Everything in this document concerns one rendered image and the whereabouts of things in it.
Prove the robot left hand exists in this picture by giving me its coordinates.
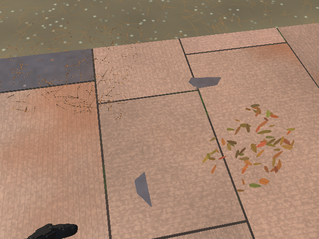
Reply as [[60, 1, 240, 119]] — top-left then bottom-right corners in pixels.
[[25, 223, 78, 239]]

